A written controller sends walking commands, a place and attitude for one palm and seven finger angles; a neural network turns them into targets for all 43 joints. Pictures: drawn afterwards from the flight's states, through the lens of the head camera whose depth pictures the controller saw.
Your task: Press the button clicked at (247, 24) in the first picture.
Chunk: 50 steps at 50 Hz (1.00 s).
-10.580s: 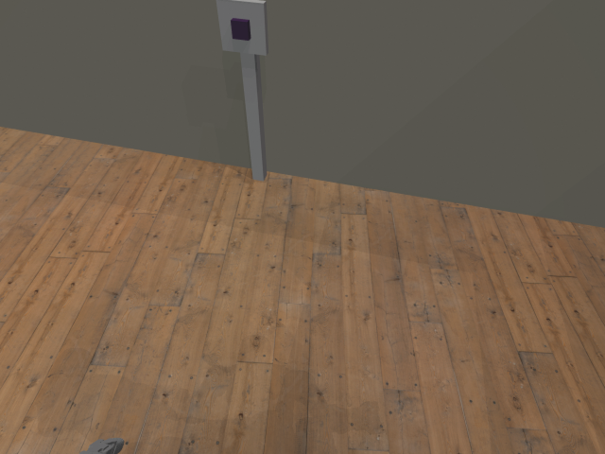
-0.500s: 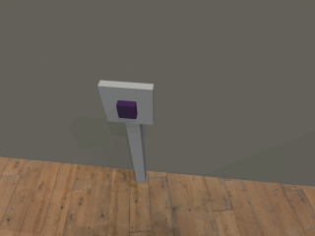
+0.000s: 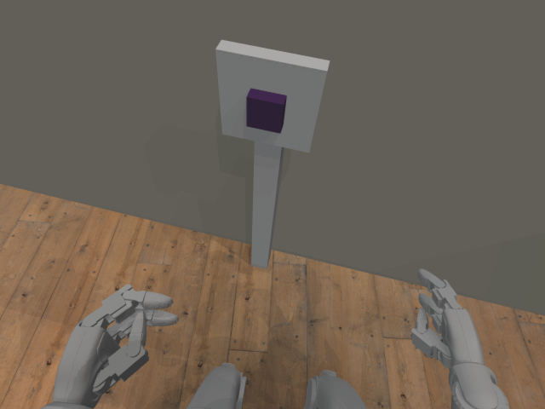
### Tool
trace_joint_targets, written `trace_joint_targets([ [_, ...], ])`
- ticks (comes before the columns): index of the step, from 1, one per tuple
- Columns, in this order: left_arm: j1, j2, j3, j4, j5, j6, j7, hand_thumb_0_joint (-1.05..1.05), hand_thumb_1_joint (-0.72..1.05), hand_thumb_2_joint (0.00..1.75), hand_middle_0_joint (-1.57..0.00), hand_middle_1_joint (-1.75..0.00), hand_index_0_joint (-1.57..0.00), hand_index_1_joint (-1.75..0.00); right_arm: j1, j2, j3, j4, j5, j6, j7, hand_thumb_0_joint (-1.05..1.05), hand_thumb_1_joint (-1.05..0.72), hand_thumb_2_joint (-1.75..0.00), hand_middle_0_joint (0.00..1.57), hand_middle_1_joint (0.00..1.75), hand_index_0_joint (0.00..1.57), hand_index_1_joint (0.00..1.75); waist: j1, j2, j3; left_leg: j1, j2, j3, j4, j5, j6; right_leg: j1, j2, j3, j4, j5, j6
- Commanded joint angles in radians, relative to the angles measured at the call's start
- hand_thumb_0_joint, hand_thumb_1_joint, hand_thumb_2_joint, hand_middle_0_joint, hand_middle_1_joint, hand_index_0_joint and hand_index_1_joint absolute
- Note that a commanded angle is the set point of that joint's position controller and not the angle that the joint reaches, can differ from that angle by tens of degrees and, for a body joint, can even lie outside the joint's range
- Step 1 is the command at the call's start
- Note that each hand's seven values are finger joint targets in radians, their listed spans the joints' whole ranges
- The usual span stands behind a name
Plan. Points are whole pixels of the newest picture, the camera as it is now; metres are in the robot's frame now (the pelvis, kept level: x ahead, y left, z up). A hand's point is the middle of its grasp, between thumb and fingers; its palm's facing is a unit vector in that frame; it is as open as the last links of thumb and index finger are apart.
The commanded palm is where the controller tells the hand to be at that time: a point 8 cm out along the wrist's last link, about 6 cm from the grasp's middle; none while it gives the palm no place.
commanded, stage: raise the hand and make a fist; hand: left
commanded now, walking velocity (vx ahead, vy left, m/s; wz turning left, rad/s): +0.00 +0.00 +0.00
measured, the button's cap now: (266, 110) +0.58 +0.09 +0.08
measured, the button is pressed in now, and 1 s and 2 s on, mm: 0 0 0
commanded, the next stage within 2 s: aim a knuckle at the button in 1.46 s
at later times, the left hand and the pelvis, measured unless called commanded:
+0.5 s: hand (145, 313) +0.21 +0.19 +0.06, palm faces -0.12 -0.99 -0.06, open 3.1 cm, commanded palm +0.19 +0.25 +0.06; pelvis +0.00 +0.02 +0.01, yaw +0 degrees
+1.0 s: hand (125, 277) +0.24 +0.22 +0.09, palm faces -0.08 -1.00 -0.06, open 3.1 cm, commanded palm +0.22 +0.27 +0.08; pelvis +0.02 +0.01 +0.03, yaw +0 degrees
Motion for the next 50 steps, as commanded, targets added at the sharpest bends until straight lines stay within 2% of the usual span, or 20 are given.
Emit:
trace_joint_targets([
  [1, -0.263, 0.029, -0.107, -0.426, -0.023, -0.105, -0.055, 0.0, 0.9, 0.9, -0.97, -1.14, -0.97, -1.14, 0.066, -0.103, 0.003, -0.085, 0.004, -0.047, -0.021, 0.0, -0.9, -0.9, 0.2, 0.3, 0.2, 0.3, -0.137, 0.139, -0.241, 0.122, 0.003, -0.043, -0.142, 0.278, 0.029, 0.072, 0.035, 0.079, -0.165, 0.163, 0.007],
  [2, -0.247, 0.042, -0.112, -0.367, -0.011, -0.066, -0.073, 0.0, 0.9, 0.9, -1.0, -1.17, -1.0, -1.17, 0.072, -0.105, 0.0, -0.076, 0.013, -0.049, -0.026, 0.0, -0.9, -0.9, 0.2, 0.3, 0.2, 0.3, -0.145, 0.114, -0.206, 0.089, 0.006, -0.048, -0.146, 0.225, 0.028, 0.061, 0.034, 0.075, -0.182, 0.117, 0.014],
  [4, -0.148, 0.072, -0.087, -0.258, 0.002, 0.045, -0.102, 0.0, 0.9, 0.9, -1.05, -1.23, -1.05, -1.23, 0.074, -0.111, -0.003, -0.081, 0.029, -0.046, -0.035, 0.0, -0.9, -0.9, 0.2, 0.3, 0.2, 0.3, -0.123, 0.055, -0.185, 0.041, 0.003, -0.056, -0.185, 0.149, 0.024, 0.083, 0.032, 0.068, -0.214, 0.039, 0.02],
  [6, -0.051, 0.133, 0.0, -0.151, 0.013, 0.172, -0.109, 0.0, 0.9, 0.9, -1.11, -1.29, -1.11, -1.29, 0.048, -0.11, -0.005, -0.098, 0.046, -0.024, -0.039, 0.0, -0.9, -0.9, 0.2, 0.3, 0.2, 0.3, -0.067, -0.005, -0.209, 0.017, -0.008, -0.05, -0.225, 0.151, 0.022, 0.149, 0.033, 0.06, -0.224, 0.023, 0.019],
  [8, -0.039, 0.175, 0.084, -0.236, -0.013, 0.256, -0.09, 0.0, 0.9, 0.9, -1.16, -1.35, -1.16, -1.35, 0.015, -0.097, -0.005, -0.141, 0.053, -0.002, -0.044, 0.0, -0.9, -0.9, 0.2, 0.3, 0.2, 0.3, -0.018, -0.003, -0.292, 0.04, -0.02, -0.038, -0.266, 0.182, 0.015, 0.241, 0.019, 0.057, -0.234, 0.049, 0.023],
  [11, -0.03, 0.15, 0.147, -0.337, -0.068, 0.273, -0.007, 0.0, 0.9, 0.9, -1.24, -1.44, -1.24, -1.44, -0.016, -0.057, 0.01, -0.156, 0.045, 0.008, -0.049, 0.0, -0.9, -0.9, 0.2, 0.3, 0.2, 0.3, 0.026, 0.017, -0.309, 0.08, -0.02, -0.039, -0.297, 0.248, 0.004, 0.299, 0.026, 0.038, -0.222, 0.098, 0.015],
  [13, -0.027, 0.127, 0.153, -0.387, -0.081, 0.214, 0.05, 0.0, 0.9, 0.9, -1.3, -1.5, -1.3, -1.5, 0.023, -0.04, 0.011, -0.139, 0.04, -0.001, -0.05, 0.0, -0.9, -0.9, 0.2, 0.3, 0.2, 0.3, 0.017, 0.051, -0.289, 0.11, -0.011, -0.036, -0.303, 0.284, -0.002, 0.283, 0.028, 0.03, -0.221, 0.138, 0.011],
  [16, -0.098, 0.103, 0.072, -0.376, -0.035, 0.098, 0.08, 0.0, 0.9, 0.9, -1.3, -1.5, -1.3, -1.5, 0.044, -0.055, 0.017, -0.108, 0.022, -0.016, -0.041, 0.0, -0.9, -0.9, 0.2, 0.3, 0.2, 0.3, -0.042, 0.042, -0.197, 0.074, -0.002, -0.046, -0.274, 0.237, 0.003, 0.169, 0.034, 0.025, -0.202, 0.084, 0.01],
  [19, -0.118, 0.085, -0.005, -0.302, 0.001, 0.031, 0.038, 0.0, 0.9, 0.9, -1.3, -1.5, -1.3, -1.5, 0.074, -0.086, 0.015, -0.09, 0.023, -0.034, -0.035, 0.0, -0.9, -0.9, 0.2, 0.3, 0.2, 0.3, -0.095, 0.08, -0.127, 0.05, -0.004, -0.054, -0.262, 0.104, 0.005, 0.073, 0.024, 0.03, -0.213, -0.024, 0.013],
  [21, -0.121, 0.093, -0.025, -0.265, -0.006, 0.036, -0.017, 0.0, 0.9, 0.9, -1.3, -1.5, -1.3, -1.5, 0.082, -0.102, 0.012, -0.1, 0.031, -0.044, -0.039, 0.0, -0.9, -0.9, 0.2, 0.3, 0.2, 0.3, -0.106, 0.061, -0.124, 0.046, -0.007, -0.059, -0.265, 0.079, 0.012, 0.076, 0.027, 0.039, -0.225, -0.035, 0.012],
  [24, -0.091, 0.184, 0.071, -0.287, -0.03, 0.081, -0.063, 0.0, 0.9, 0.9, -1.3, -1.5, -1.3, -1.5, 0.101, -0.113, 0.001, -0.114, 0.043, -0.051, -0.048, 0.0, -0.9, -0.9, 0.2, 0.3, 0.2, 0.3, -0.07, 0.094, -0.223, 0.094, -0.012, -0.048, -0.283, 0.152, 0.012, 0.165, 0.024, 0.048, -0.247, 0.026, 0.011],
  [26, -0.09, 0.239, 0.15, -0.328, -0.046, 0.11, -0.056, 0.0, 0.9, 0.9, -1.3, -1.5, -1.3, -1.5, 0.095, -0.107, -0.003, -0.12, 0.045, -0.042, -0.053, 0.0, -0.9, -0.9, 0.2, 0.3, 0.2, 0.3, -0.039, 0.113, -0.264, 0.128, -0.011, -0.046, -0.296, 0.226, 0.007, 0.217, 0.034, 0.039, -0.236, 0.084, 0.007],
  [28, -0.069, 0.215, 0.174, -0.382, -0.071, 0.121, -0.032, 0.0, 0.9, 0.9, -1.3, -1.5, -1.3, -1.5, 0.098, -0.088, -0.003, -0.123, 0.044, -0.032, -0.054, 0.0, -0.9, -0.9, 0.2, 0.3, 0.2, 0.3, -0.023, 0.147, -0.29, 0.182, -0.011, -0.042, -0.309, 0.345, -0.002, 0.267, 0.034, 0.025, -0.229, 0.193, 0.005],
  [31, -0.077, 0.173, 0.163, -0.361, -0.086, 0.124, -0.005, 0.0, 0.9, 0.9, -1.3, -1.5, -1.3, -1.5, 0.099, -0.077, 0.002, -0.113, 0.038, -0.018, -0.05, 0.0, -0.9, -0.9, 0.2, 0.3, 0.2, 0.3, -0.039, 0.123, -0.244, 0.185, -0.01, -0.039, -0.294, 0.412, -0.006, 0.27, 0.045, 0.015, -0.229, 0.261, 0.006],
  [34, -0.079, 0.132, 0.099, -0.293, -0.056, 0.123, -0.016, 0.0, 0.9, 0.9, -1.3, -1.5, -1.3, -1.5, 0.111, -0.085, 0.003, -0.101, 0.034, -0.011, -0.039, 0.0, -0.9, -0.9, 0.2, 0.3, 0.2, 0.3, -0.072, 0.143, -0.188, 0.183, -0.004, -0.039, -0.284, 0.404, -0.011, 0.211, 0.042, 0.009, -0.231, 0.26, 0.012],
  [36, -0.111, 0.13, 0.07, -0.223, -0.044, 0.139, -0.053, 0.0, 0.9, 0.9, -1.3, -1.5, -1.3, -1.5, 0.11, -0.096, 0.008, -0.102, 0.034, -0.008, -0.036, 0.0, -0.9, -0.9, 0.2, 0.3, 0.2, 0.3, -0.093, 0.087, -0.138, 0.144, -0.006, -0.04, -0.279, 0.357, -0.001, 0.202, 0.047, 0.014, -0.244, 0.235, 0.012],
  [41, -0.171, 0.242, 0.169, -0.253, -0.067, 0.159, -0.114, 0.0, 0.9, 0.9, -1.3, -1.5, -1.3, -1.5, 0.106, -0.11, 0.011, -0.121, 0.036, -0.014, -0.046, 0.0, -0.9, -0.9, 0.2, 0.3, 0.2, 0.3, -0.066, 0.101, -0.224, 0.169, -0.012, -0.033, -0.286, 0.365, 0.003, 0.269, 0.042, 0.032, -0.258, 0.251, 0.008],
  [44, -0.165, 0.248, 0.228, -0.309, -0.106, 0.143, -0.104, 0.0, 0.9, 0.9, -1.3, -1.5, -1.3, -1.5, 0.11, -0.093, 0.015, -0.12, 0.037, -0.017, -0.049, 0.0, -0.9, -0.9, 0.2, 0.3, 0.2, 0.3, -0.041, 0.123, -0.289, 0.22, -0.009, -0.03, -0.297, 0.443, -0.005, 0.325, 0.041, 0.031, -0.257, 0.319, 0.008],
  [47, -0.177, 0.226, 0.226, -0.302, -0.123, 0.122, -0.093, 0.0, 0.9, 0.9, -1.3, -1.5, -1.3, -1.5, 0.105, -0.085, 0.018, -0.101, 0.035, -0.023, -0.049, 0.0, -0.9, -0.9, 0.2, 0.3, 0.2, 0.3, -0.044, 0.128, -0.276, 0.218, -0.008, -0.029, -0.29, 0.471, -0.007, 0.327, 0.042, 0.031, -0.253, 0.349, 0.009],
  [50, -0.193, 0.196, 0.185, -0.209, -0.111, 0.131, -0.101, 0.0, 0.9, 0.9, -1.3, -1.5, -1.3, -1.5, 0.113, -0.096, 0.019, -0.082, 0.037, -0.023, -0.046, 0.0, -0.9, -0.9, 0.2, 0.3, 0.2, 0.3, -0.075, 0.107, -0.191, 0.177, -0.008, -0.028, -0.291, 0.388, -0.003, 0.277, 0.04, 0.03, -0.277, 0.281, 0.015],
])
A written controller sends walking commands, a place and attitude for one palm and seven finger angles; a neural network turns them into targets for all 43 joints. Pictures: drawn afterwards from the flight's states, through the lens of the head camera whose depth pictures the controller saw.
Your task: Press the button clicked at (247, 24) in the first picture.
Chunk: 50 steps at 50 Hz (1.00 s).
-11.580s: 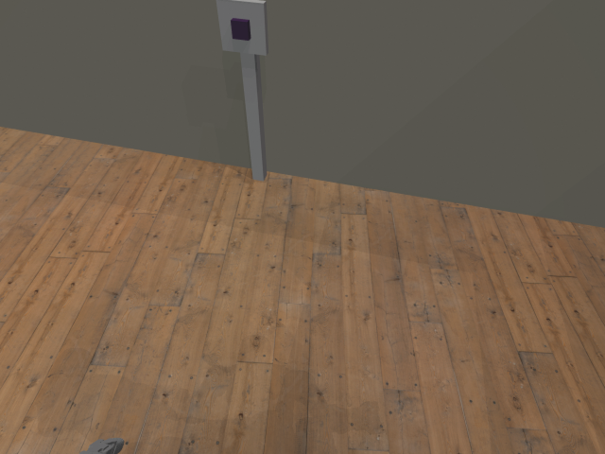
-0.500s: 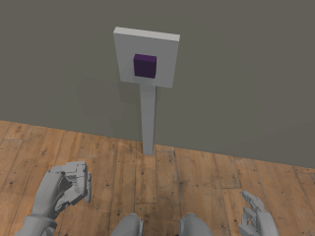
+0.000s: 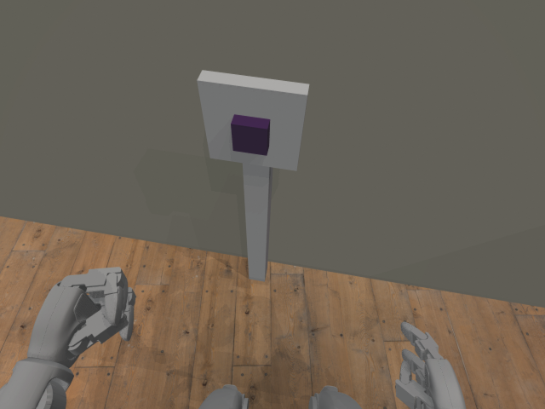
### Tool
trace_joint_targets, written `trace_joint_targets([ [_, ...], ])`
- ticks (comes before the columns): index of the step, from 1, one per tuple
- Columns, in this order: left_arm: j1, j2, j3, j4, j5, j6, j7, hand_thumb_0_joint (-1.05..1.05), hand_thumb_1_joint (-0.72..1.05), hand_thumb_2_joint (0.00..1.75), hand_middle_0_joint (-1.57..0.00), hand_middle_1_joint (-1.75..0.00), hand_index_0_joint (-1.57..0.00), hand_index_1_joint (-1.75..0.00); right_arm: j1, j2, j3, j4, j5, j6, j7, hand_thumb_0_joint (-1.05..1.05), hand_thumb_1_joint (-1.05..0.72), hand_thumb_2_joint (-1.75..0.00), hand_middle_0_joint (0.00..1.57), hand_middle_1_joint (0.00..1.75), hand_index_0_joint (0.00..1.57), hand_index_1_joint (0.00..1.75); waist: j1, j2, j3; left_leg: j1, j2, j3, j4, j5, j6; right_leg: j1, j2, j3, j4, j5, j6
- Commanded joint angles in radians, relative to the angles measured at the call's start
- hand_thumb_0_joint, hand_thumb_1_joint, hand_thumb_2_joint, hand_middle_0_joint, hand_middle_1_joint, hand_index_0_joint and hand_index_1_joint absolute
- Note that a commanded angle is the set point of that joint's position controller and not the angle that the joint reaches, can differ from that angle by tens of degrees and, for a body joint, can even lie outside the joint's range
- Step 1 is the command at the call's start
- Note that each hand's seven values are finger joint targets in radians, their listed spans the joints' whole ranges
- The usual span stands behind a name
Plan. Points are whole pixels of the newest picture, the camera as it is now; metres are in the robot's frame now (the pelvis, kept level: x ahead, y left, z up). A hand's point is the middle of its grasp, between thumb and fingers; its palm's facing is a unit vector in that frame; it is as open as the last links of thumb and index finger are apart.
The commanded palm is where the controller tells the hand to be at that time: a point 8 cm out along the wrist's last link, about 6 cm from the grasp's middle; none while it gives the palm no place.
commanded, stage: raise the hand and make a fist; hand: left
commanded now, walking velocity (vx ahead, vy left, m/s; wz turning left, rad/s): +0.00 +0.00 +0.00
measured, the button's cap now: (251, 134) +0.55 +0.08 +0.06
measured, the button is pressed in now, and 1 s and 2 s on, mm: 0 0 0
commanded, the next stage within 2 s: aim a knuckle at the button in 0.46 s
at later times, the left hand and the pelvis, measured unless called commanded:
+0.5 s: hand (130, 327) +0.21 +0.19 +0.05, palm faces -0.11 -0.99 -0.04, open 3.1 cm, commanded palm +0.19 +0.25 +0.06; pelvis -0.01 -0.01 +0.00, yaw +0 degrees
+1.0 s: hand (176, 261) +0.30 +0.16 +0.05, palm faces -0.12 -0.99 -0.02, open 3.1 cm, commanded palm +0.29 +0.21 +0.05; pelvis -0.01 +0.00 +0.00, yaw +0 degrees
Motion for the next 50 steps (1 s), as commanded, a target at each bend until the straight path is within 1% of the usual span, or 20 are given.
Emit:
trace_joint_targets([
  [1, -0.072, 0.105, 0.046, -0.101, -0.017, -0.06, -0.014, 0.0, 0.9, 0.9, -1.3, -1.5, -1.3, -1.5, -0.031, -0.151, -0.067, -0.133, 0.008, -0.055, -0.01, 0.0, -0.9, -0.9, 0.2, 0.3, 0.2, 0.3, -0.032, 0.0, -0.147, 0.063, -0.016, -0.026, -0.167, 0.347, -0.012, 0.164, 0.029, 0.033, -0.129, 0.22, -0.007],
  [3, -0.088, 0.138, 0.06, -0.096, -0.009, -0.043, -0.036, 0.0, 0.9, 0.9, -1.3, -1.5, -1.3, -1.5, -0.028, -0.162, -0.071, -0.138, 0.013, -0.058, -0.011, 0.0, -0.9, -0.9, 0.2, 0.3, 0.2, 0.3, -0.026, 0.039, -0.171, 0.071, -0.019, -0.02, -0.179, 0.323, -0.011, 0.174, 0.019, 0.043, -0.142, 0.199, -0.006],
  [8, -0.059, 0.173, 0.111, -0.158, -0.037, -0.04, -0.053, 0.0, 0.9, 0.9, -1.3, -1.5, -1.3, -1.5, -0.028, -0.155, -0.077, -0.153, 0.014, -0.072, -0.011, 0.0, -0.9, -0.9, 0.2, 0.3, 0.2, 0.3, 0.005, 0.031, -0.261, 0.119, -0.021, -0.017, -0.193, 0.404, -0.011, 0.249, 0.018, 0.049, -0.141, 0.277, -0.006],
  [9, -0.058, 0.169, 0.116, -0.17, -0.043, -0.05, -0.046, 0.0, 0.9, 0.9, -1.3, -1.5, -1.3, -1.5, -0.032, -0.15, -0.076, -0.151, 0.013, -0.074, -0.01, 0.0, -0.9, -0.9, 0.2, 0.3, 0.2, 0.3, 0.01, 0.051, -0.251, 0.122, -0.021, -0.016, -0.196, 0.405, -0.014, 0.25, 0.018, 0.049, -0.141, 0.278, -0.007],
  [11, -0.068, 0.179, 0.135, -0.165, -0.047, -0.069, -0.022, 0.0, 0.9, 0.9, -1.3, -1.5, -1.3, -1.5, -0.037, -0.146, -0.075, -0.142, 0.007, -0.073, -0.008, 0.0, -0.9, -0.9, 0.2, 0.3, 0.2, 0.3, 0.009, 0.016, -0.223, 0.098, -0.02, -0.016, -0.189, 0.398, -0.014, 0.243, 0.025, 0.045, -0.133, 0.266, -0.01],
  [14, -0.076, 0.131, 0.101, -0.114, -0.038, -0.093, -0.004, 0.0, 0.9, 0.9, -1.3, -1.5, -1.3, -1.5, -0.033, -0.146, -0.074, -0.131, 0.008, -0.07, -0.005, 0.0, -0.9, -0.9, 0.2, 0.3, 0.2, 0.3, -0.006, 0.027, -0.152, 0.072, -0.02, -0.015, -0.194, 0.324, -0.017, 0.188, 0.021, 0.044, -0.143, 0.191, -0.008],
  [16, -0.091, 0.127, 0.073, -0.095, -0.025, -0.093, -0.01, 0.0, 0.9, 0.9, -1.3, -1.5, -1.3, -1.5, -0.036, -0.153, -0.073, -0.135, 0.008, -0.07, -0.004, 0.0, -0.9, -0.9, 0.2, 0.3, 0.2, 0.3, -0.016, 0.032, -0.13, 0.056, -0.019, -0.016, -0.189, 0.292, -0.011, 0.166, 0.023, 0.049, -0.145, 0.152, -0.011],
  [20, -0.074, 0.137, 0.062, -0.092, -0.016, -0.069, -0.039, 0.0, 0.9, 0.9, -1.3, -1.5, -1.3, -1.5, -0.027, -0.16, -0.076, -0.151, 0.016, -0.071, -0.006, 0.0, -0.9, -0.9, 0.2, 0.3, 0.2, 0.3, -0.013, 0.028, -0.172, 0.067, -0.023, -0.011, -0.197, 0.274, -0.006, 0.195, 0.014, 0.066, -0.168, 0.136, -0.005],
  [23, -0.094, 0.167, 0.089, -0.134, -0.029, -0.07, -0.048, 0.0, 0.9, 0.9, -1.3, -1.5, -1.3, -1.5, -0.034, -0.157, -0.072, -0.156, 0.014, -0.072, -0.01, 0.0, -0.9, -0.9, 0.2, 0.3, 0.2, 0.3, -0.007, 0.033, -0.201, 0.068, -0.024, -0.01, -0.19, 0.282, -0.003, 0.221, 0.014, 0.078, -0.17, 0.14, -0.006],
  [26, -0.114, 0.184, 0.117, -0.155, -0.042, -0.088, -0.03, 0.0, 0.9, 0.9, -1.3, -1.5, -1.3, -1.5, -0.041, -0.152, -0.067, -0.147, 0.01, -0.076, -0.013, 0.0, -0.9, -0.9, 0.2, 0.3, 0.2, 0.3, -0.005, 0.029, -0.183, 0.058, -0.022, -0.015, -0.182, 0.276, -0.004, 0.212, 0.022, 0.076, -0.165, 0.123, -0.01],
  [28, -0.11, 0.152, 0.101, -0.135, -0.042, -0.097, -0.022, 0.0, 0.9, 0.9, -1.3, -1.5, -1.3, -1.5, -0.037, -0.147, -0.067, -0.142, 0.011, -0.076, -0.014, 0.0, -0.9, -0.9, 0.2, 0.3, 0.2, 0.3, -0.011, 0.026, -0.162, 0.055, -0.021, -0.015, -0.186, 0.247, -0.007, 0.189, 0.019, 0.07, -0.168, 0.092, -0.006],
  [31, -0.257, 0.11, 0.023, -0.086, -0.029, -0.098, -0.02, 0.0, 0.9, 0.9, -1.3, -1.5, -1.3, -1.5, -0.033, -0.161, -0.053, -0.123, 0.007, -0.083, -0.018, 0.0, -0.9, -0.9, 0.2, 0.3, 0.2, 0.3, -0.052, 0.022, -0.101, 0.013, -0.018, -0.024, -0.161, 0.18, -0.002, 0.109, 0.022, 0.074, -0.162, 0.017, -0.004],
  [34, -0.357, 0.079, -0.045, -0.043, 0.004, -0.085, -0.024, 0.0, 0.9, 0.9, -1.3, -1.5, -1.3, -1.5, -0.019, -0.172, -0.053, -0.112, 0.012, -0.094, -0.024, 0.0, -0.9, -0.9, 0.2, 0.3, 0.2, 0.3, -0.065, 0.041, -0.133, 0.031, -0.017, -0.034, -0.165, 0.157, -0.002, 0.075, 0.016, 0.065, -0.145, 0.02, -0.002],
  [36, -0.421, 0.1, -0.049, -0.052, 0.013, -0.067, -0.02, 0.0, 0.9, 0.9, -1.3, -1.5, -1.3, -1.5, -0.014, -0.177, -0.055, -0.112, 0.01, -0.099, -0.028, 0.0, -0.9, -0.9, 0.2, 0.3, 0.2, 0.3, -0.061, 0.04, -0.187, 0.041, -0.019, -0.036, -0.16, 0.181, 0.0, 0.098, 0.015, 0.066, -0.131, 0.046, -0.005],
  [38, -0.397, 0.126, -0.016, -0.061, 0.022, -0.05, -0.006, 0.0, 0.9, 0.9, -1.3, -1.5, -1.3, -1.5, -0.006, -0.175, -0.061, -0.114, 0.01, -0.097, -0.026, 0.0, -0.9, -0.9, 0.2, 0.3, 0.2, 0.3, -0.033, 0.05, -0.267, 0.08, -0.018, -0.033, -0.169, 0.251, -0.004, 0.142, 0.009, 0.064, -0.124, 0.114, -0.006],
  [41, -0.4, 0.157, 0.028, -0.043, 0.031, -0.029, 0.038, 0.0, 0.9, 0.9, -1.3, -1.5, -1.3, -1.5, -0.002, -0.17, -0.057, -0.112, 0.004, -0.083, -0.018, 0.0, -0.9, -0.9, 0.2, 0.3, 0.2, 0.3, -0.012, 0.035, -0.294, 0.075, -0.018, -0.029, -0.173, 0.322, -0.01, 0.184, 0.012, 0.055, -0.106, 0.186, -0.008],
  [42, -0.409, 0.127, 0.013, -0.026, 0.031, -0.024, 0.053, 0.0, 0.9, 0.9, -1.3, -1.5, -1.3, -1.5, -0.011, -0.162, -0.054, -0.118, 0.003, -0.074, -0.014, 0.0, -0.9, -0.9, 0.2, 0.3, 0.2, 0.3, -0.013, 0.029, -0.274, 0.063, -0.02, -0.024, -0.176, 0.319, -0.01, 0.182, 0.01, 0.056, -0.109, 0.191, -0.005],
  [46, -0.501, 0.109, 0.016, 0.095, 0.048, -0.018, 0.105, 0.0, 0.9, 0.9, -1.3, -1.5, -1.3, -1.5, -0.01, -0.162, -0.051, -0.106, 0.001, -0.044, -0.004, 0.0, -0.9, -0.9, 0.2, 0.3, 0.2, 0.3, -0.028, -0.029, -0.214, -0.004, -0.02, -0.015, -0.171, 0.262, -0.008, 0.159, 0.008, 0.062, -0.118, 0.137, -0.001],
  [49, -0.607, 0.073, -0.034, 0.127, 0.073, -0.029, 0.111, 0.0, 0.9, 0.9, -1.3, -1.5, -1.3, -1.5, 0.002, -0.164, -0.057, -0.096, 0.002, -0.033, -0.001, 0.0, -0.9, -0.9, 0.2, 0.3, 0.2, 0.3, -0.046, 0.01, -0.234, 0.024, -0.019, -0.013, -0.17, 0.272, -0.009, 0.136, 0.003, 0.065, -0.112, 0.167, -0.002],
  [50, -0.613, 0.061, -0.052, 0.126, 0.079, -0.034, 0.108, 0.0, 0.9, 0.9, -1.3, -1.5, -1.3, -1.5, 0.01, -0.165, -0.061, -0.094, 0.002, -0.032, 0.001, 0.0, -0.9, -0.9, 0.2, 0.3, 0.2, 0.3, -0.046, 0.013, -0.268, 0.042, -0.017, -0.011, -0.167, 0.293, -0.008, 0.144, 0.003, 0.065, -0.108, 0.192, -0.001],
])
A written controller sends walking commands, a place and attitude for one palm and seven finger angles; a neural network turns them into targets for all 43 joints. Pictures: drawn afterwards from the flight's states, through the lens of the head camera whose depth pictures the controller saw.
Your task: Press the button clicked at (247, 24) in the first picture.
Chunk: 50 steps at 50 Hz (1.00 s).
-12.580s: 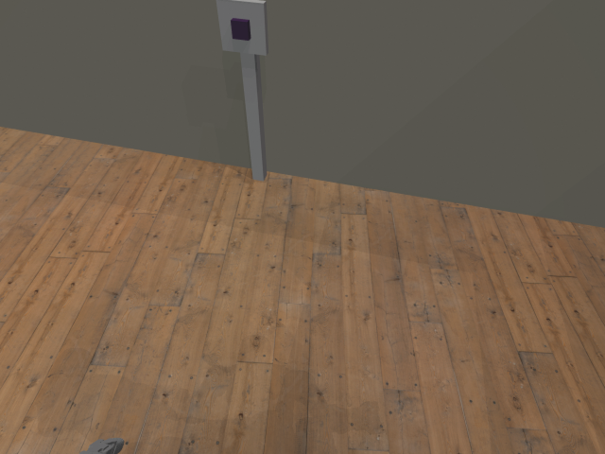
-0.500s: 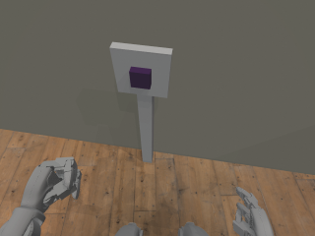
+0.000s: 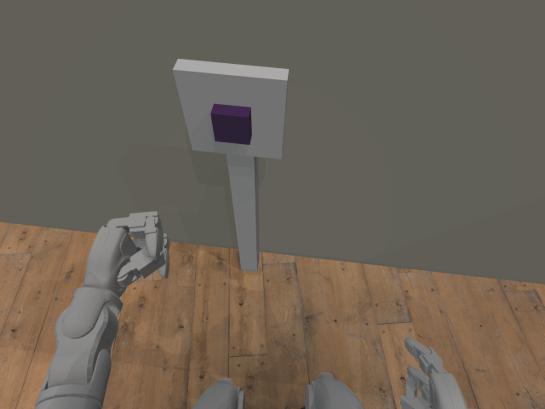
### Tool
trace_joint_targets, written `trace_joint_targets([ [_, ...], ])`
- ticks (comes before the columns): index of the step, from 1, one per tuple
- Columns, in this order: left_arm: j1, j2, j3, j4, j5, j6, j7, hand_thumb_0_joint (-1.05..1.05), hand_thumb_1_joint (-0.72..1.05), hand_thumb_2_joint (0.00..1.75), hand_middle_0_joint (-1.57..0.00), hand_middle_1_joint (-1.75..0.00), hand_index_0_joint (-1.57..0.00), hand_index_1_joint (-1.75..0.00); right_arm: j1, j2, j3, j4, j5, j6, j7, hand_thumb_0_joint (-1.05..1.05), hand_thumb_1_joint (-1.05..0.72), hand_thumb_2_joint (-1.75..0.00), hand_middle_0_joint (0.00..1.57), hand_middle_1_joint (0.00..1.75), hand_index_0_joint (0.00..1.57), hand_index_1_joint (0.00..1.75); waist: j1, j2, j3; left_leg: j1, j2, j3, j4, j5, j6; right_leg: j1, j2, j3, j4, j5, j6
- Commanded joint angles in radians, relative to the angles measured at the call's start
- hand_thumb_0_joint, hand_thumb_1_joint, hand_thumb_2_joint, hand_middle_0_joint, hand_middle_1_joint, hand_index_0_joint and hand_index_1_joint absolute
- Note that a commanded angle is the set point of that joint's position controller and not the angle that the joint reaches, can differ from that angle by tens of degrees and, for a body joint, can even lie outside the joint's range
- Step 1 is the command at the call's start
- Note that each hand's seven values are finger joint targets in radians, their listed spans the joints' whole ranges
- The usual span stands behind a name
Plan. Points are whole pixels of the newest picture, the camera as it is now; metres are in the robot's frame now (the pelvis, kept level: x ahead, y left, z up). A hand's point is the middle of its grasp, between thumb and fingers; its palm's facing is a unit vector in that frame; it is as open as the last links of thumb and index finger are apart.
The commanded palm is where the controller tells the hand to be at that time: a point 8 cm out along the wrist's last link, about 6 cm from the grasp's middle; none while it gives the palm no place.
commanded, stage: aim a knuckle at the button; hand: left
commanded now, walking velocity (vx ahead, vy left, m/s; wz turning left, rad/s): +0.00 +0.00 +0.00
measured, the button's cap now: (232, 123) +0.56 +0.09 +0.06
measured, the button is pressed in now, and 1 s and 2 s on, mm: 0 0 0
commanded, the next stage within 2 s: press the button with the knuckle in 1.46 s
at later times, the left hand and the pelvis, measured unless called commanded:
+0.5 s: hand (213, 207) +0.40 +0.10 +0.04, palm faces -0.15 -0.99 -0.02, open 3.1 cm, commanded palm +0.39 +0.16 +0.04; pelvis +0.00 +0.00 +0.00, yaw +0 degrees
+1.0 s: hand (235, 180) +0.46 +0.08 +0.03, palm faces -0.08 -1.00 -0.02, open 3.1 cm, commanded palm +0.44 +0.14 +0.03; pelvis -0.01 -0.01 -0.01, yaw -2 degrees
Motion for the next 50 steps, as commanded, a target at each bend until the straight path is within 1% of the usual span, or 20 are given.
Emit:
trace_joint_targets([
  [1, -0.253, 0.092, -0.002, -0.151, 0.006, -0.077, 0.007, 0.0, 0.9, 0.9, -1.3, -1.5, -1.3, -1.5, -0.012, -0.141, -0.069, -0.134, 0.004, -0.036, -0.004, 0.0, -0.9, -0.9, 0.2, 0.3, 0.2, 0.3, -0.011, 0.011, -0.276, 0.1, -0.008, -0.032, -0.163, 0.291, -0.007, 0.217, 0.012, 0.045, -0.126, 0.197, -0.002],
  [3, -0.323, 0.073, -0.036, -0.169, 0.014, -0.09, 0.001, 0.0, 0.9, 0.9, -1.3, -1.5, -1.3, -1.5, 0.0, -0.14, -0.074, -0.121, 0.004, -0.033, -0.004, 0.0, -0.9, -0.9, 0.2, 0.3, 0.2, 0.3, -0.019, 0.041, -0.326, 0.147, -0.004, -0.039, -0.162, 0.323, -0.01, 0.204, 0.009, 0.041, -0.119, 0.227, -0.002],
  [7, -0.38, 0.108, 0.011, -0.112, 0.015, -0.106, 0.023, 0.0, 0.9, 0.9, -1.3, -1.5, -1.3, -1.5, 0.016, -0.143, -0.079, -0.093, -0.001, -0.02, -0.004, 0.0, -0.9, -0.9, 0.2, 0.3, 0.2, 0.3, -0.012, 0.006, -0.366, 0.141, -0.003, -0.04, -0.151, 0.371, -0.012, 0.229, 0.01, 0.044, -0.103, 0.279, -0.002],
  [8, -0.371, 0.11, 0.025, -0.093, 0.017, -0.107, 0.035, 0.0, 0.9, 0.9, -1.3, -1.5, -1.3, -1.5, 0.02, -0.141, -0.08, -0.09, -0.002, -0.014, -0.001, 0.0, -0.9, -0.9, 0.2, 0.3, 0.2, 0.3, -0.001, 0.018, -0.365, 0.147, -0.004, -0.039, -0.155, 0.399, -0.017, 0.235, 0.009, 0.041, -0.097, 0.303, -0.005],
  [9, -0.398, 0.086, 0.001, -0.096, 0.023, -0.111, 0.044, 0.0, 0.9, 0.9, -1.3, -1.5, -1.3, -1.5, 0.021, -0.138, -0.079, -0.085, -0.002, -0.009, 0.002, 0.0, -0.9, -0.9, 0.2, 0.3, 0.2, 0.3, -0.008, 0.031, -0.367, 0.162, -0.002, -0.039, -0.153, 0.427, -0.02, 0.225, 0.008, 0.038, -0.091, 0.323, -0.004],
  [11, -0.389, 0.087, 0.01, -0.044, 0.034, -0.106, 0.067, 0.0, 0.9, 0.9, -1.3, -1.5, -1.3, -1.5, 0.03, -0.139, -0.083, -0.08, -0.005, 0.005, 0.01, 0.0, -0.9, -0.9, 0.2, 0.3, 0.2, 0.3, -0.004, 0.002, -0.362, 0.153, 0.0, -0.038, -0.148, 0.447, -0.019, 0.22, 0.011, 0.034, -0.086, 0.334, -0.004],
  [14, -0.453, 0.052, -0.02, 0.008, 0.059, -0.108, 0.094, 0.0, 0.9, 0.9, -1.3, -1.5, -1.3, -1.5, 0.041, -0.132, -0.084, -0.067, -0.009, 0.028, 0.022, 0.0, -0.9, -0.9, 0.2, 0.3, 0.2, 0.3, -0.017, 0.018, -0.344, 0.138, -0.002, -0.029, -0.146, 0.434, -0.022, 0.212, 0.006, 0.038, -0.087, 0.342, -0.002],
  [16, -0.517, 0.066, -0.019, 0.043, 0.075, -0.117, 0.107, 0.0, 0.9, 0.9, -1.3, -1.5, -1.3, -1.5, 0.046, -0.137, -0.086, -0.062, -0.01, 0.041, 0.024, 0.0, -0.9, -0.9, 0.2, 0.3, 0.2, 0.3, -0.031, -0.016, -0.337, 0.119, -0.001, -0.032, -0.141, 0.411, -0.017, 0.204, 0.01, 0.041, -0.086, 0.327, -0.002],
  [20, -0.658, 0.02, -0.058, 0.064, 0.088, -0.146, 0.126, 0.0, 0.9, 0.9, -1.3, -1.5, -1.3, -1.5, 0.06, -0.13, -0.09, -0.045, -0.013, 0.053, 0.028, 0.0, -0.9, -0.9, 0.2, 0.3, 0.2, 0.3, -0.046, 0.032, -0.39, 0.169, 0.0, -0.036, -0.134, 0.427, -0.022, 0.176, 0.009, 0.042, -0.079, 0.331, -0.003],
  [23, -0.75, 0.0, -0.07, 0.133, 0.092, -0.16, 0.14, 0.0, 0.9, 0.9, -1.3, -1.5, -1.3, -1.5, 0.072, -0.129, -0.092, -0.025, -0.016, 0.062, 0.031, 0.0, -0.9, -0.9, 0.2, 0.3, 0.2, 0.3, -0.065, 0.018, -0.396, 0.168, 0.0, -0.038, -0.123, 0.421, -0.021, 0.156, 0.013, 0.043, -0.08, 0.327, -0.001],
  [29, -0.917, 0.061, 0.011, 0.358, 0.129, -0.182, 0.193, 0.0, 0.9, 0.9, -1.3, -1.5, -1.3, -1.5, 0.098, -0.133, -0.088, 0.01, -0.028, 0.084, 0.035, 0.0, -0.9, -0.9, 0.2, 0.3, 0.2, 0.3, -0.08, -0.029, -0.371, 0.046, -0.014, -0.025, -0.114, 0.301, -0.011, 0.154, 0.012, 0.058, -0.078, 0.267, 0.002],
  [33, -1.026, 0.099, 0.054, 0.419, 0.144, -0.211, 0.219, 0.0, 0.9, 0.9, -1.3, -1.5, -1.3, -1.5, 0.123, -0.132, -0.089, 0.016, -0.042, 0.093, 0.041, 0.0, -0.9, -0.9, 0.2, 0.3, 0.2, 0.3, -0.082, 0.002, -0.451, 0.032, -0.02, -0.013, -0.094, 0.323, -0.008, 0.179, 0.011, 0.072, -0.062, 0.307, 0.002],
  [34, -1.05, 0.082, 0.038, 0.427, 0.146, -0.22, 0.217, 0.0, 0.9, 0.9, -1.3, -1.5, -1.3, -1.5, 0.129, -0.13, -0.087, 0.016, -0.044, 0.095, 0.045, 0.0, -0.9, -0.9, 0.2, 0.3, 0.2, 0.3, -0.085, 0.019, -0.471, 0.04, -0.022, -0.012, -0.093, 0.331, -0.008, 0.182, 0.013, 0.072, -0.059, 0.318, 0.001],
  [38, -1.123, 0.082, 0.045, 0.504, 0.152, -0.241, 0.219, 0.0, 0.9, 0.9, -1.3, -1.5, -1.3, -1.5, 0.161, -0.133, -0.092, 0.029, -0.052, 0.105, 0.052, 0.0, -0.9, -0.9, 0.2, 0.3, 0.2, 0.3, -0.109, -0.007, -0.499, 0.018, -0.021, -0.007, -0.077, 0.341, -0.004, 0.194, 0.016, 0.081, -0.059, 0.349, 0.006],
  [41, -1.027, 0.156, 0.116, 0.55, 0.156, -0.24, 0.213, 0.0, 0.9, 0.9, -1.3, -1.5, -1.3, -1.5, 0.181, -0.145, -0.096, 0.013, -0.052, 0.119, 0.057, 0.0, -0.9, -0.9, 0.2, 0.3, 0.2, 0.3, -0.074, -0.043, -0.521, -0.017, -0.025, 0.007, -0.085, 0.339, -0.001, 0.259, 0.018, 0.091, -0.063, 0.37, 0.002],
  [42, -1.014, 0.138, 0.106, 0.553, 0.154, -0.238, 0.209, 0.0, 0.9, 0.9, -1.3, -1.5, -1.3, -1.5, 0.178, -0.141, -0.092, 0.008, -0.052, 0.124, 0.06, 0.0, -0.9, -0.9, 0.2, 0.3, 0.2, 0.3, -0.07, -0.02, -0.515, -0.029, -0.029, 0.015, -0.091, 0.334, -0.001, 0.268, 0.015, 0.095, -0.067, 0.378, 0.002],
  [43, -0.997, 0.147, 0.115, 0.558, 0.154, -0.234, 0.206, 0.0, 0.9, 0.9, -1.3, -1.5, -1.3, -1.5, 0.182, -0.142, -0.093, 0.007, -0.05, 0.131, 0.062, 0.0, -0.9, -0.9, 0.2, 0.3, 0.2, 0.3, -0.066, -0.038, -0.512, -0.039, -0.027, 0.019, -0.092, 0.329, 0.0, 0.277, 0.015, 0.096, -0.07, 0.379, 0.003],
  [45, -1.012, 0.135, 0.103, 0.582, 0.151, -0.23, 0.199, 0.0, 0.9, 0.9, -1.3, -1.5, -1.3, -1.5, 0.183, -0.142, -0.092, 0.004, -0.046, 0.141, 0.064, 0.0, -0.9, -0.9, 0.2, 0.3, 0.2, 0.3, -0.082, -0.074, -0.447, -0.079, -0.029, 0.025, -0.098, 0.274, 0.003, 0.272, 0.014, 0.107, -0.097, 0.332, 0.008],
  [48, -1.086, 0.169, 0.124, 0.565, 0.147, -0.257, 0.194, 0.0, 0.9, 0.9, -1.3, -1.5, -1.3, -1.5, 0.183, -0.144, -0.092, 0.005, -0.045, 0.145, 0.058, 0.0, -0.9, -0.9, 0.2, 0.3, 0.2, 0.3, -0.093, -0.081, -0.419, -0.094, -0.03, 0.028, -0.098, 0.218, 0.007, 0.261, 0.011, 0.123, -0.122, 0.259, 0.011],
  [50, -1.134, 0.161, 0.105, 0.508, 0.144, -0.289, 0.186, 0.0, 0.9, 0.9, -1.3, -1.5, -1.3, -1.5, 0.174, -0.139, -0.091, 0.003, -0.045, 0.143, 0.055, 0.0, -0.9, -0.9, 0.2, 0.3, 0.2, 0.3, -0.094, -0.027, -0.449, -0.064, -0.03, 0.029, -0.1, 0.208, 0.007, 0.255, 0.011, 0.128, -0.123, 0.24, 0.009],
])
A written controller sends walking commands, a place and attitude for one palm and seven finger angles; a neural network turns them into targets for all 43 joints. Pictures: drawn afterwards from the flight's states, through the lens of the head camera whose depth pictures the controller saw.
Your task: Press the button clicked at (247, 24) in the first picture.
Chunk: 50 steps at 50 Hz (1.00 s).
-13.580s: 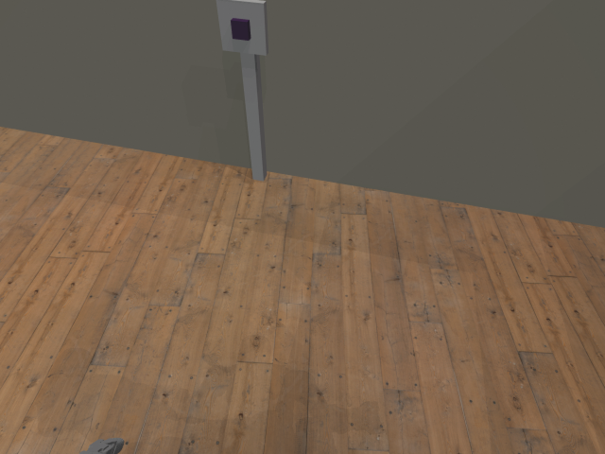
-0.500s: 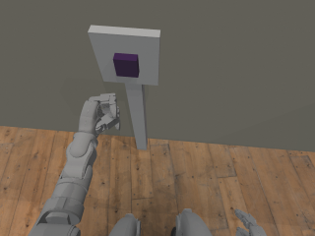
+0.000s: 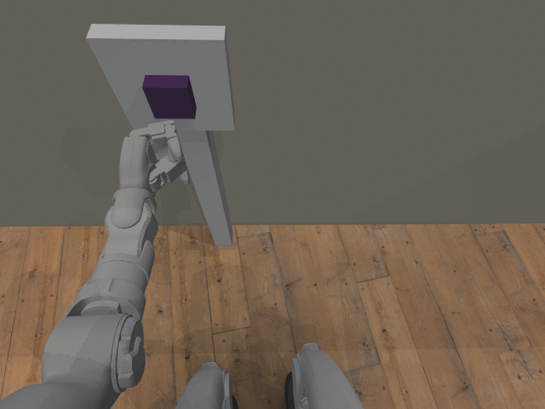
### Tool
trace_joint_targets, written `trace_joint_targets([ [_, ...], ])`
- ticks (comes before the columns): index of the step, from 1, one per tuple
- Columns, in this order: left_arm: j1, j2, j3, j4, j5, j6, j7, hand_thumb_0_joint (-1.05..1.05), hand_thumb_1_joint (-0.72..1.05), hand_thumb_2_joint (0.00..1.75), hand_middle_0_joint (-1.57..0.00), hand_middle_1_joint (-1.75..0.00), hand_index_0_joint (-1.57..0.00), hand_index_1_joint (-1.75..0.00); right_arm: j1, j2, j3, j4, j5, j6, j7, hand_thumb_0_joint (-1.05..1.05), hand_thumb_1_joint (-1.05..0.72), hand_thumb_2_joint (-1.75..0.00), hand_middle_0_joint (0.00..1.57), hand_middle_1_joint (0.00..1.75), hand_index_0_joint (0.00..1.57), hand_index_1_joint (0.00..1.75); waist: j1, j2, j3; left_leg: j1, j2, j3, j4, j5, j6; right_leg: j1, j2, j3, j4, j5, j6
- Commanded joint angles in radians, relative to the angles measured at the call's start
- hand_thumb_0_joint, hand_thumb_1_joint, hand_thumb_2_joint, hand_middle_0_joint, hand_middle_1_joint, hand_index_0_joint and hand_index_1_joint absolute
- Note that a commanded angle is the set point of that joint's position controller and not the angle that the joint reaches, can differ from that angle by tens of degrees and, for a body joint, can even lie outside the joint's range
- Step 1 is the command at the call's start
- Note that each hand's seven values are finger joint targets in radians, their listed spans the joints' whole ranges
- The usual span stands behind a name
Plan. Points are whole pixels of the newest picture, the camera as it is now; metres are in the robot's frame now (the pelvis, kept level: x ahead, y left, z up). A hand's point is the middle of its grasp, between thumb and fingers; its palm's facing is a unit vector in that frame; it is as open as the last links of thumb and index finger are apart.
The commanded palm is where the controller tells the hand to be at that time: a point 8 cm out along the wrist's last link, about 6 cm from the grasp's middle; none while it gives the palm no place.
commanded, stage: aim a knuckle at the button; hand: left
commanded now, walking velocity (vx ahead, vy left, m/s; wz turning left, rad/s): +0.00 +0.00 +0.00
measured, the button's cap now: (171, 96) +0.57 +0.12 +0.07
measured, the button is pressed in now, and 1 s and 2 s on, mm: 0 0 9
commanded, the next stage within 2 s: press the button with the knuckle in 0.46 s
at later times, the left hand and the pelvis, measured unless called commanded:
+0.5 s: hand (183, 158) +0.47 +0.10 +0.04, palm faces -0.09 -1.00 -0.03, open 3.1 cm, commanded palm +0.45 +0.15 +0.04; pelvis +0.00 +0.01 -0.01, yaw +0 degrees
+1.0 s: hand (186, 141) +0.51 +0.10 +0.04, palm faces -0.07 -1.00 -0.02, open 3.1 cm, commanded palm +0.48 +0.15 +0.04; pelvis +0.01 +0.01 -0.01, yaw +0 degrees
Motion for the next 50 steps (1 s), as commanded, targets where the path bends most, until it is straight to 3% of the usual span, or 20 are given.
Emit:
trace_joint_targets([
  [1, -0.466, 0.175, 0.006, -0.293, -0.017, -0.129, -0.006, 0.0, 0.9, 0.9, -1.3, -1.5, -1.3, -1.5, 0.072, -0.134, -0.058, -0.097, 0.004, -0.035, -0.015, 0.0, -0.9, -0.9, 0.2, 0.3, 0.2, 0.3, -0.002, -0.01, -0.48, 0.117, -0.042, -0.017, -0.113, 0.213, 0.021, 0.429, 0.0, 0.084, -0.162, 0.248, 0.021],
  [4, -0.479, 0.136, -0.038, -0.294, -0.015, -0.151, -0.014, 0.0, 0.9, 0.9, -1.3, -1.5, -1.3, -1.5, 0.078, -0.137, -0.061, -0.075, 0.003, -0.041, -0.013, 0.0, -0.9, -0.9, 0.2, 0.3, 0.2, 0.3, -0.01, 0.048, -0.513, 0.2, -0.033, -0.038, -0.118, 0.252, 0.012, 0.375, 0.004, 0.058, -0.144, 0.265, 0.017],
  [7, -0.426, 0.107, -0.048, -0.158, -0.012, -0.119, -0.012, 0.0, 0.9, 0.9, -1.3, -1.5, -1.3, -1.5, 0.084, -0.145, -0.063, -0.057, 0.004, -0.034, -0.011, 0.0, -0.9, -0.9, 0.2, 0.3, 0.2, 0.3, -0.025, -0.002, -0.413, 0.157, -0.033, -0.039, -0.123, 0.215, 0.013, 0.334, 0.006, 0.047, -0.159, 0.222, 0.02],
  [9, -0.43, 0.131, -0.027, -0.072, -0.005, -0.088, -0.009, 0.0, 0.9, 0.9, -1.3, -1.5, -1.3, -1.5, 0.083, -0.152, -0.059, -0.054, 0.005, -0.025, -0.013, 0.0, -0.9, -0.9, 0.2, 0.3, 0.2, 0.3, -0.035, -0.057, -0.351, 0.078, -0.037, -0.035, -0.119, 0.147, 0.017, 0.328, 0.001, 0.057, -0.175, 0.155, 0.025],
  [10, -0.454, 0.152, -0.017, -0.072, 0.001, -0.083, -0.006, 0.0, 0.9, 0.9, -1.3, -1.5, -1.3, -1.5, 0.082, -0.154, -0.058, -0.057, 0.005, -0.023, -0.015, 0.0, -0.9, -0.9, 0.2, 0.3, 0.2, 0.3, -0.037, -0.052, -0.347, 0.07, -0.039, -0.037, -0.119, 0.14, 0.019, 0.323, -0.001, 0.058, -0.174, 0.145, 0.023],
  [12, -0.444, 0.178, 0.015, -0.081, 0.005, -0.09, 0.001, 0.0, 0.9, 0.9, -1.3, -1.5, -1.3, -1.5, 0.078, -0.153, -0.056, -0.073, 0.001, -0.019, -0.015, 0.0, -0.9, -0.9, 0.2, 0.3, 0.2, 0.3, -0.011, -0.026, -0.401, 0.091, -0.042, -0.037, -0.114, 0.177, 0.018, 0.335, 0.001, 0.053, -0.15, 0.182, 0.017],
  [15, -0.503, 0.126, -0.022, -0.162, -0.003, -0.129, 0.007, 0.0, 0.9, 0.9, -1.3, -1.5, -1.3, -1.5, 0.065, -0.143, -0.055, -0.086, -0.006, -0.022, -0.006, 0.0, -0.9, -0.9, 0.2, 0.3, 0.2, 0.3, -0.009, 0.044, -0.48, 0.166, -0.039, -0.047, -0.1, 0.254, 0.011, 0.313, 0.004, 0.041, -0.114, 0.25, 0.013],
  [16, -0.499, 0.144, -0.003, -0.176, -0.006, -0.142, 0.011, 0.0, 0.9, 0.9, -1.3, -1.5, -1.3, -1.5, 0.071, -0.145, -0.059, -0.089, -0.008, -0.022, -0.006, 0.0, -0.9, -0.9, 0.2, 0.3, 0.2, 0.3, -0.012, 0.02, -0.508, 0.189, -0.035, -0.053, -0.095, 0.29, 0.012, 0.323, 0.007, 0.037, -0.105, 0.28, 0.014],
  [17, -0.476, 0.157, 0.002, -0.197, -0.001, -0.152, 0.012, 0.0, 0.9, 0.9, -1.3, -1.5, -1.3, -1.5, 0.071, -0.149, -0.061, -0.092, -0.008, -0.019, -0.004, 0.0, -0.9, -0.9, 0.2, 0.3, 0.2, 0.3, 0.001, 0.041, -0.542, 0.216, -0.031, -0.058, -0.095, 0.321, 0.006, 0.322, 0.007, 0.033, -0.093, 0.3, 0.012],
  [20, -0.479, 0.103, -0.048, -0.202, 0.006, -0.142, 0.016, 0.0, 0.9, 0.9, -1.3, -1.5, -1.3, -1.5, 0.068, -0.146, -0.064, -0.087, -0.007, -0.013, 0.003, 0.0, -0.9, -0.9, 0.2, 0.3, 0.2, 0.3, -0.018, 0.038, -0.522, 0.225, -0.026, -0.059, -0.092, 0.324, 0.004, 0.299, 0.008, 0.028, -0.098, 0.299, 0.016],
  [21, -0.454, 0.115, -0.035, -0.186, 0.008, -0.133, 0.02, 0.0, 0.9, 0.9, -1.3, -1.5, -1.3, -1.5, 0.077, -0.15, -0.064, -0.091, -0.007, -0.009, 0.002, 0.0, -0.9, -0.9, 0.2, 0.3, 0.2, 0.3, -0.012, 0.015, -0.517, 0.22, -0.027, -0.061, -0.095, 0.334, 0.006, 0.308, 0.011, 0.026, -0.097, 0.306, 0.014],
  [22, -0.445, 0.117, -0.038, -0.188, 0.015, -0.124, 0.022, 0.0, 0.9, 0.9, -1.3, -1.5, -1.3, -1.5, 0.076, -0.151, -0.066, -0.089, -0.006, -0.003, 0.003, 0.0, -0.9, -0.9, 0.2, 0.3, 0.2, 0.3, -0.012, 0.035, -0.511, 0.225, -0.025, -0.061, -0.099, 0.345, 0.002, 0.305, 0.009, 0.023, -0.095, 0.315, 0.015],
  [27, -0.402, 0.074, -0.058, -0.199, 0.001, -0.092, 0.036, 0.0, 0.9, 0.9, -1.3, -1.5, -1.3, -1.5, 0.073, -0.148, -0.066, -0.095, -0.001, 0.009, 0.002, 0.0, -0.9, -0.9, 0.2, 0.3, 0.2, 0.3, -0.012, -0.021, -0.466, 0.218, -0.022, -0.065, -0.114, 0.347, 0.002, 0.311, 0.013, 0.016, -0.109, 0.316, 0.015],
  [32, -0.48, 0.119, -0.03, -0.24, 0.012, -0.121, 0.057, 0.0, 0.9, 0.9, -1.3, -1.5, -1.3, -1.5, 0.08, -0.145, -0.065, -0.076, -0.008, 0.005, -0.004, 0.0, -0.9, -0.9, 0.2, 0.3, 0.2, 0.3, -0.018, 0.007, -0.484, 0.227, -0.024, -0.066, -0.107, 0.349, 0.002, 0.313, 0.01, 0.021, -0.104, 0.322, 0.016],
  [35, -0.521, 0.093, -0.057, -0.199, 0.029, -0.131, 0.061, 0.0, 0.9, 0.9, -1.3, -1.5, -1.3, -1.5, 0.082, -0.139, -0.063, -0.062, -0.013, 0.003, -0.002, 0.0, -0.9, -0.9, 0.2, 0.3, 0.2, 0.3, -0.037, 0.009, -0.46, 0.216, -0.024, -0.07, -0.1, 0.33, 0.001, 0.283, 0.01, 0.018, -0.099, 0.3, 0.017],
  [42, -0.533, 0.141, -0.018, -0.063, 0.039, -0.093, 0.05, 0.0, 0.9, 0.9, -1.3, -1.5, -1.3, -1.5, 0.1, -0.151, -0.058, -0.062, -0.014, 0.019, -0.003, 0.0, -0.9, -0.9, 0.2, 0.3, 0.2, 0.3, -0.038, 0.025, -0.458, 0.179, -0.028, -0.068, -0.094, 0.321, 0.002, 0.273, 0.01, 0.017, -0.095, 0.293, 0.013],
  [45, -0.597, 0.158, -0.004, -0.1, 0.025, -0.1, 0.045, 0.0, 0.9, 0.9, -1.3, -1.5, -1.3, -1.5, 0.107, -0.153, -0.06, -0.064, -0.017, 0.022, -0.004, 0.0, -0.9, -0.9, 0.2, 0.3, 0.2, 0.3, -0.049, 0.017, -0.507, 0.193, -0.026, -0.069, -0.081, 0.345, 0.005, 0.291, 0.011, 0.023, -0.094, 0.318, 0.016],
  [47, -0.604, 0.152, -0.005, -0.124, 0.019, -0.114, 0.043, 0.0, 0.9, 0.9, -1.3, -1.5, -1.3, -1.5, 0.112, -0.152, -0.06, -0.066, -0.019, 0.021, -0.003, 0.0, -0.9, -0.9, 0.2, 0.3, 0.2, 0.3, -0.038, 0.057, -0.557, 0.235, -0.025, -0.075, -0.078, 0.394, 0.0, 0.291, 0.012, 0.021, -0.083, 0.347, 0.014],
  [49, -0.64, 0.163, -0.001, -0.105, 0.02, -0.118, 0.043, 0.0, 0.9, 0.9, -1.3, -1.5, -1.3, -1.5, 0.116, -0.153, -0.06, -0.052, -0.021, 0.021, -0.002, 0.0, -0.9, -0.9, 0.2, 0.3, 0.2, 0.3, -0.057, 0.038, -0.538, 0.207, -0.025, -0.07, -0.068, 0.364, 0.005, 0.289, 0.013, 0.026, -0.092, 0.334, 0.018],
  [50, -0.623, 0.185, 0.013, -0.083, 0.026, -0.116, 0.042, 0.0, 0.9, 0.9, -1.3, -1.5, -1.3, -1.5, 0.121, -0.155, -0.059, -0.053, -0.02, 0.023, -0.002, 0.0, -0.9, -0.9, 0.2, 0.3, 0.2, 0.3, -0.053, 0.021, -0.516, 0.182, -0.026, -0.07, -0.072, 0.344, 0.006, 0.297, 0.014, 0.028, -0.095, 0.322, 0.018],
])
